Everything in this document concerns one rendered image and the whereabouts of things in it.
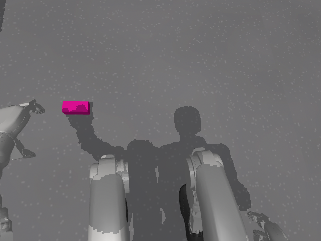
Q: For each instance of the right robot foot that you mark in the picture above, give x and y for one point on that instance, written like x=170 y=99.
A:
x=185 y=211

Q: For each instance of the small box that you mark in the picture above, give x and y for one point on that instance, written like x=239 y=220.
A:
x=76 y=107

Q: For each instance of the left robot hand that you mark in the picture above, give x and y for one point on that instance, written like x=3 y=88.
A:
x=12 y=121

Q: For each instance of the left robot arm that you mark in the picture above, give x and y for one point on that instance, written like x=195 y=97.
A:
x=6 y=147

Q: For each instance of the right robot hand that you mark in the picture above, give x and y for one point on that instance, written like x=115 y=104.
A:
x=272 y=231

